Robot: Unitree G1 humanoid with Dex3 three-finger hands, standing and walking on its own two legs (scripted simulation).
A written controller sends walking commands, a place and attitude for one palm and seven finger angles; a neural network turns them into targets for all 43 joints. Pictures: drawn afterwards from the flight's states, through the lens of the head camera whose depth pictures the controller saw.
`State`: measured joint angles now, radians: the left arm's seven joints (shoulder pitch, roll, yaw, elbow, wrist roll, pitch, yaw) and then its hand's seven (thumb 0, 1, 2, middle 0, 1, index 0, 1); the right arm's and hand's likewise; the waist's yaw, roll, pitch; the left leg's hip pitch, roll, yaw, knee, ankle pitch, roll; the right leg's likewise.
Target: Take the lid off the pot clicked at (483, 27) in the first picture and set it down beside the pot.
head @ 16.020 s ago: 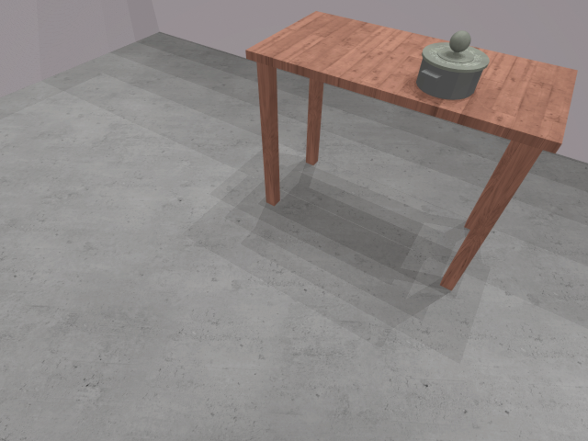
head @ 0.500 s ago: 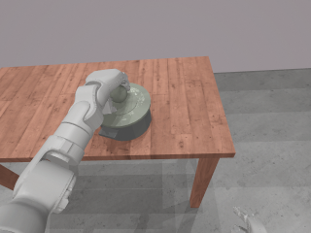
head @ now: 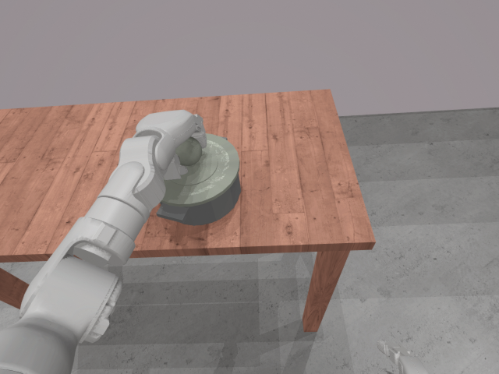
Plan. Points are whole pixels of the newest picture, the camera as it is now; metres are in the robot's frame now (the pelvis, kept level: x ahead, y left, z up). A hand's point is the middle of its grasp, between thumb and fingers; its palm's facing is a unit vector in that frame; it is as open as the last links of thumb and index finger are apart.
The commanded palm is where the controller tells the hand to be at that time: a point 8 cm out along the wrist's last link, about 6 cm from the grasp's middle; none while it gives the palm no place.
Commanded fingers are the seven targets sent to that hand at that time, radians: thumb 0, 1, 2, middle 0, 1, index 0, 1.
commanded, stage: close the fingers and squeeze the knob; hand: left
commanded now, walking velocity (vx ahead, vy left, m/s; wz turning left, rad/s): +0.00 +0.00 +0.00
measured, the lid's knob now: (187, 151) +0.47 +0.11 +0.10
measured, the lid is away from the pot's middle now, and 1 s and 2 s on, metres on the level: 0.01 0.01 0.01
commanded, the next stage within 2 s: lift the lid straight up in 0.60 s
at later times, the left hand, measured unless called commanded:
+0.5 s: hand (176, 161) +0.43 +0.12 +0.11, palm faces -0.31 -0.07 -0.95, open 8.5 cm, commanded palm +0.42 +0.13 +0.19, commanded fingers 0.00 0.56 1.05 -0.98 -1.07 -0.66 -0.91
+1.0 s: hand (175, 159) +0.43 +0.12 +0.13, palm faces -0.29 -0.05 -0.95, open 8.5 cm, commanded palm +0.41 +0.13 +0.21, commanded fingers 0.00 0.64 1.06 -1.06 -1.10 -0.67 -0.92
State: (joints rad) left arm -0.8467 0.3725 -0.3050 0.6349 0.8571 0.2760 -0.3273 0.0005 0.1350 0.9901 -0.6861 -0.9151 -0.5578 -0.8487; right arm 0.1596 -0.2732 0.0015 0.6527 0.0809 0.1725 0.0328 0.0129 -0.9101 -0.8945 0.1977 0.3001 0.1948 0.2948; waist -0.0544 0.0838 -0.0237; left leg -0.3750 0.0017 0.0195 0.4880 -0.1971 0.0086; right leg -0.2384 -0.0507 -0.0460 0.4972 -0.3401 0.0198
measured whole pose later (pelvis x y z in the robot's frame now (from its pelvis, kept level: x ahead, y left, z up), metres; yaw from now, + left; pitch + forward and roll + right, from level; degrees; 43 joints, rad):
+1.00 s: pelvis +0.00 +0.00 +0.00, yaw +1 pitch +4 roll +0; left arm -0.84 0.38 -0.35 0.55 0.84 0.31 -0.35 0.01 0.28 0.88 -0.97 -1.07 -0.46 -0.82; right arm 0.13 -0.27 0.00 0.67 0.08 0.16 0.04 0.01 -0.91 -0.89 0.20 0.30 0.19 0.29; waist -0.03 0.10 -0.01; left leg -0.36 0.00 0.00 0.48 -0.19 0.01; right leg -0.22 -0.05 -0.06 0.49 -0.34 0.02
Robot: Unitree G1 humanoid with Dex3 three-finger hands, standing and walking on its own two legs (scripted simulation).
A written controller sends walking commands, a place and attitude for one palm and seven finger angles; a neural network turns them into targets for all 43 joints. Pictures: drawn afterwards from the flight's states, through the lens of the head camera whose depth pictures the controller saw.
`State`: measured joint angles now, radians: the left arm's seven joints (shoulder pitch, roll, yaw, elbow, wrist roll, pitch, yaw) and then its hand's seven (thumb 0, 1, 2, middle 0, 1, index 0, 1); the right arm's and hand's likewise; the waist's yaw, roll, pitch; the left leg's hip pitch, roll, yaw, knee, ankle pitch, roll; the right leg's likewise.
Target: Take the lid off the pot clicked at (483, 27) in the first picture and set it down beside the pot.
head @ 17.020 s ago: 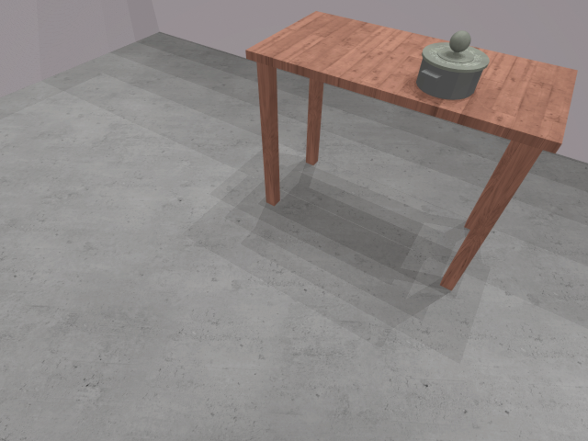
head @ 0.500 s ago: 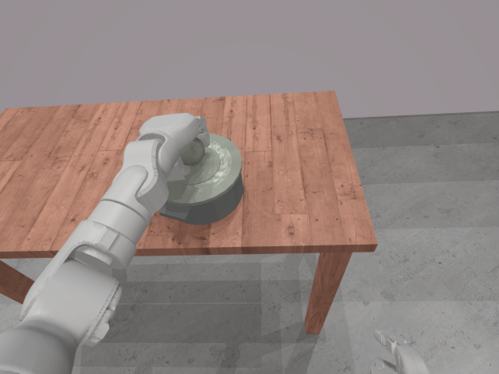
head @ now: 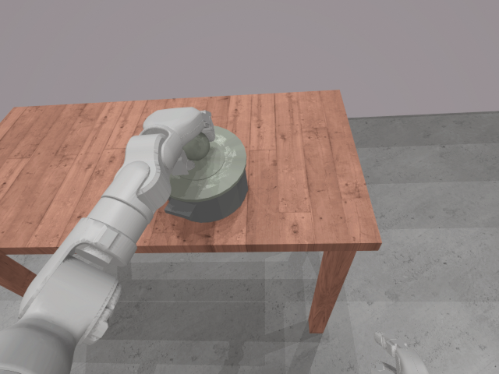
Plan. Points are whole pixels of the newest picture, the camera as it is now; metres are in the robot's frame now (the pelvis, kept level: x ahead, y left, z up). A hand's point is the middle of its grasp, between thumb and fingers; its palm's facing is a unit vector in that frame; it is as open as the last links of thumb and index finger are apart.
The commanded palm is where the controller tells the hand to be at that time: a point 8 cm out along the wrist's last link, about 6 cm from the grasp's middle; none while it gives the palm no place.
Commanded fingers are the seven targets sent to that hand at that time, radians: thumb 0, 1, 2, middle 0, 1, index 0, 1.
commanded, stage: lift the lid straight up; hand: left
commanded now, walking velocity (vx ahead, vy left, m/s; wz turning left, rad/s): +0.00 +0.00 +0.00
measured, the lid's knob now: (194, 145) +0.47 +0.10 +0.12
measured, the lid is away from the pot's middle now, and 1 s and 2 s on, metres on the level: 0.01 0.01 0.03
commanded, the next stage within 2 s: move the lid sideways beside the pot in 1.70 s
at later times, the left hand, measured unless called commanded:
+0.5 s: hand (175, 135) +0.44 +0.12 +0.17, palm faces -0.28 -0.04 -0.96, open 8.5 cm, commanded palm +0.43 +0.12 +0.25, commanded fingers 0.00 0.64 1.06 -1.06 -1.10 -0.67 -0.92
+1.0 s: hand (174, 112) +0.45 +0.11 +0.20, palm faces -0.26 -0.03 -0.97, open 8.5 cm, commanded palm +0.43 +0.12 +0.29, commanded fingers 0.00 0.64 1.06 -1.06 -1.10 -0.67 -0.92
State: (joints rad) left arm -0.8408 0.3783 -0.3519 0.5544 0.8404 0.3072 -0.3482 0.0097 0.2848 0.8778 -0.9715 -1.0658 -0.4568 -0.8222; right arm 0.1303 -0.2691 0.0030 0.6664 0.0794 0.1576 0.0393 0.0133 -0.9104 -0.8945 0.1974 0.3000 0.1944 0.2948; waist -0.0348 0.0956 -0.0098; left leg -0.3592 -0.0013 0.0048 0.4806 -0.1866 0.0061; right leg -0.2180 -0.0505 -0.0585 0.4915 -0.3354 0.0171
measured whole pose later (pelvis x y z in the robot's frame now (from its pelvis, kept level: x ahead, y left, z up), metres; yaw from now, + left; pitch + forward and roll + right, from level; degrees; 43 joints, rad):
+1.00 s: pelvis -0.01 +0.01 +0.00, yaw +1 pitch +3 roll +0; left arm -1.13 0.38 -0.36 0.70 0.85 0.33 -0.48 0.03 0.28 0.90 -1.03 -1.09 -0.47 -0.81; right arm 0.14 -0.28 0.01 0.68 0.07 0.08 0.03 0.01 -0.91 -0.89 0.20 0.30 0.20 0.29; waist -0.03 0.09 -0.01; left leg -0.34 -0.02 0.00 0.45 -0.15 0.02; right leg -0.21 -0.06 -0.07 0.48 -0.32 0.02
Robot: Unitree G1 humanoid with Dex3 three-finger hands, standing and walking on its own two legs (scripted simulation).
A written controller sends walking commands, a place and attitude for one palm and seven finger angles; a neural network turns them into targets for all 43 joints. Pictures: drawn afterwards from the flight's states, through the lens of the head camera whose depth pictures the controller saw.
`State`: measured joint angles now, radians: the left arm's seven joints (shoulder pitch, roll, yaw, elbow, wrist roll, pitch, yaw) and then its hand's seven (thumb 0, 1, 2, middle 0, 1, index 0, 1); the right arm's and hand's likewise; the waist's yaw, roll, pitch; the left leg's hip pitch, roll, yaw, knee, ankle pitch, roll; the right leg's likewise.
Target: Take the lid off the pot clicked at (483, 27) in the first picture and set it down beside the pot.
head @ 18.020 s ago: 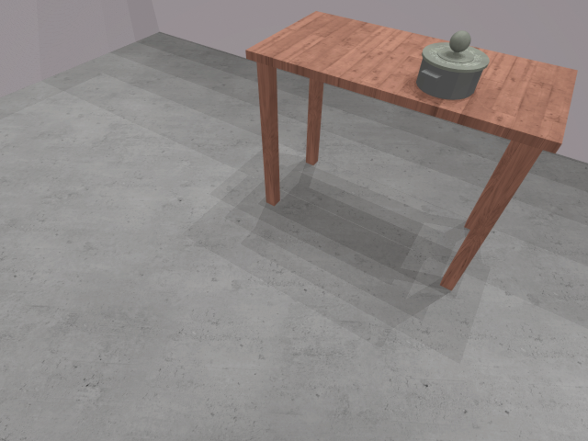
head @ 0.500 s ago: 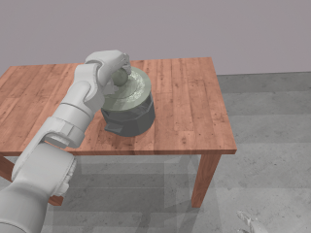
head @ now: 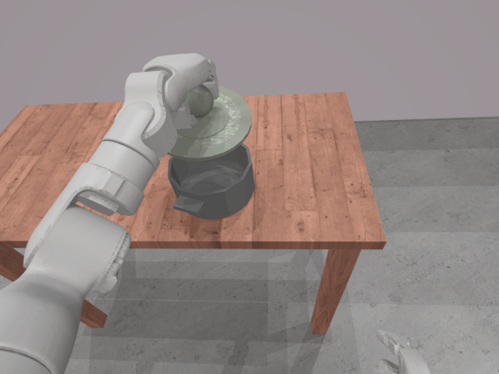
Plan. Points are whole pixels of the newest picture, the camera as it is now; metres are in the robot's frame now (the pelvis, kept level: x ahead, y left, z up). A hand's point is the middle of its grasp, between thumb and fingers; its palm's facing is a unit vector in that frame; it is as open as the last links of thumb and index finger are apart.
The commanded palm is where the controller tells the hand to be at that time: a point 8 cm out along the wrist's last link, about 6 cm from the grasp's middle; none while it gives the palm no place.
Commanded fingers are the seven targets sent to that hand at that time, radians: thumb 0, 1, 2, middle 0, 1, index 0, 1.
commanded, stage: lift the lid straight up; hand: left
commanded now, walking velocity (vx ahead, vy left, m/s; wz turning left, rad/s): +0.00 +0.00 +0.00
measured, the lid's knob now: (197, 100) +0.50 +0.09 +0.19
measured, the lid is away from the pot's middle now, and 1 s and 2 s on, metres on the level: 0.01 0.03 0.15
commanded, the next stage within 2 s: move the lid sideways beside the pot in 0.70 s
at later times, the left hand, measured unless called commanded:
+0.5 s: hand (179, 82) +0.47 +0.10 +0.24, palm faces -0.22 -0.04 -0.98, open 8.5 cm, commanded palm +0.45 +0.11 +0.33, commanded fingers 0.00 0.64 1.06 -1.06 -1.10 -0.67 -0.92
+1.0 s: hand (169, 77) +0.47 +0.11 +0.25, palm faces -0.20 -0.05 -0.98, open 8.5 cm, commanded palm +0.44 +0.13 +0.33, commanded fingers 0.00 0.64 1.06 -1.06 -1.10 -0.67 -0.92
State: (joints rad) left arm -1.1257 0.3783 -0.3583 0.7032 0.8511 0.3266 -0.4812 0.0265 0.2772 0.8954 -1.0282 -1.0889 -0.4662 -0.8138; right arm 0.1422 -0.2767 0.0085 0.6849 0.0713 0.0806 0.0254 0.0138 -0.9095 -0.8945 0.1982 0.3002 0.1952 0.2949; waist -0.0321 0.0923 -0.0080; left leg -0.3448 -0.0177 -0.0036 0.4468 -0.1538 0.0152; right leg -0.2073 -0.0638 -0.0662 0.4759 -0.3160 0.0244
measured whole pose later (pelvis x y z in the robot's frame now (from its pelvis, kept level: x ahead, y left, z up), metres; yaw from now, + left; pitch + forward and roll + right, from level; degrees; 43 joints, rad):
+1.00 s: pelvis +0.00 +0.00 +0.00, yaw -1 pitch +3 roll +0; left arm -1.24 0.42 -0.29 0.77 0.89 0.32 -0.53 0.03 0.28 0.90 -1.04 -1.09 -0.46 -0.82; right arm 0.13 -0.27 0.03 0.67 0.07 0.08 0.02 0.01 -0.91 -0.89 0.20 0.30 0.20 0.30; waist -0.03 0.09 -0.02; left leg -0.35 -0.02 0.01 0.43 -0.14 0.02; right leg -0.22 -0.06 -0.05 0.47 -0.31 0.03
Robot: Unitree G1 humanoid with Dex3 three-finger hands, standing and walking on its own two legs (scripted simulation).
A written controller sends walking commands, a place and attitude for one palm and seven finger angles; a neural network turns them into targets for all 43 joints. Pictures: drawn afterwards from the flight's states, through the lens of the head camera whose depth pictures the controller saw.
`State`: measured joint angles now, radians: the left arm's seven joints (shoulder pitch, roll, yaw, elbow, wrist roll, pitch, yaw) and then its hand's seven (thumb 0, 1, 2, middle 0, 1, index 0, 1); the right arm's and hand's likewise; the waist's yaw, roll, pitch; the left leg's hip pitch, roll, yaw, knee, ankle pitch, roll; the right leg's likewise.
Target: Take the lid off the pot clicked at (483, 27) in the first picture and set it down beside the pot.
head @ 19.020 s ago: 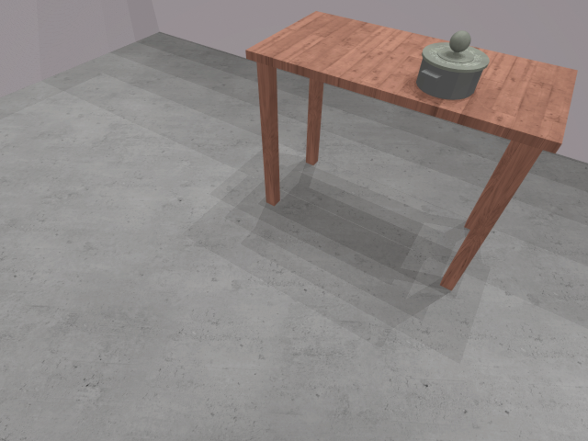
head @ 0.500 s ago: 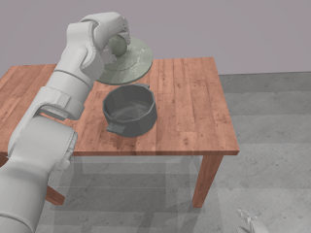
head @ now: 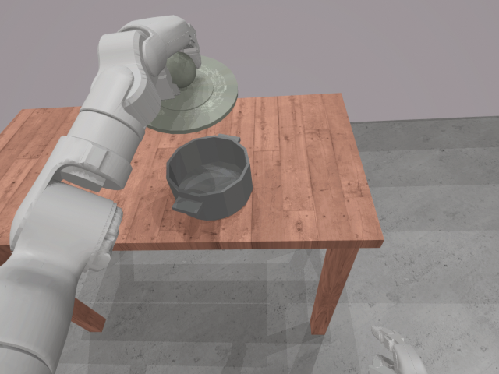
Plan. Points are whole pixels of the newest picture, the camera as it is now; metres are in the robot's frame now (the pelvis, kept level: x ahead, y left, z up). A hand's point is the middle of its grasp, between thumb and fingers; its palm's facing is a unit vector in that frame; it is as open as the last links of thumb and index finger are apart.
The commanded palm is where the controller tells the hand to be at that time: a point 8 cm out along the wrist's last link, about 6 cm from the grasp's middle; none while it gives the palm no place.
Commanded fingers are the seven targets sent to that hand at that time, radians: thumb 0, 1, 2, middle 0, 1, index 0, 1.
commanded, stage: move the lid sideways beside the pot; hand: left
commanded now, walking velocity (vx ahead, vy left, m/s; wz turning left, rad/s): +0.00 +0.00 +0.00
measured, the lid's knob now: (178, 70) +0.51 +0.11 +0.25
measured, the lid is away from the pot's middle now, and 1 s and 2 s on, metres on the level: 0.03 0.15 0.25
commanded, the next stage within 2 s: lower the lid onto the table in 1.84 s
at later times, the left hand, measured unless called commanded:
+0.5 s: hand (122, 88) +0.46 +0.18 +0.25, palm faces -0.22 -0.04 -0.98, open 8.5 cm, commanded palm +0.44 +0.20 +0.33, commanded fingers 0.00 0.64 1.06 -1.06 -1.10 -0.67 -0.92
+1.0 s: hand (81, 94) +0.46 +0.25 +0.24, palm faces -0.26 -0.07 -0.96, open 8.5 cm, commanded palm +0.44 +0.26 +0.33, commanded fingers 0.00 0.64 1.06 -1.06 -1.10 -0.67 -0.92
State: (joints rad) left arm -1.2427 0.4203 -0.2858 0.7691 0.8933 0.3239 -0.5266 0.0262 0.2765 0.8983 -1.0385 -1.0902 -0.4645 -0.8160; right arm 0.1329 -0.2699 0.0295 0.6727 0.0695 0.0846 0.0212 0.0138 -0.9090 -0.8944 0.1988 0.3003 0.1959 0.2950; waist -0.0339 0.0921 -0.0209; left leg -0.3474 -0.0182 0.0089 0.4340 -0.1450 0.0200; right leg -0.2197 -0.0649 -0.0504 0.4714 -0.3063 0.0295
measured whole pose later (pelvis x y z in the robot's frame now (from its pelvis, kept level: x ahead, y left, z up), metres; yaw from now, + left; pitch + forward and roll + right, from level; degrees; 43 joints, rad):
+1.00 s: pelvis +0.00 +0.01 +0.00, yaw +1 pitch +4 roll -1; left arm -1.20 0.70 -0.19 0.80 0.91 0.17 -0.61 0.03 0.28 0.90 -1.04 -1.09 -0.46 -0.81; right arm 0.19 -0.29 0.02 0.66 0.09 0.12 0.00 0.01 -0.91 -0.89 0.20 0.30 0.20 0.30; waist -0.06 0.06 0.01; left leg -0.40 -0.01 -0.01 0.47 -0.15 0.03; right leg -0.23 -0.05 -0.07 0.44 -0.28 0.04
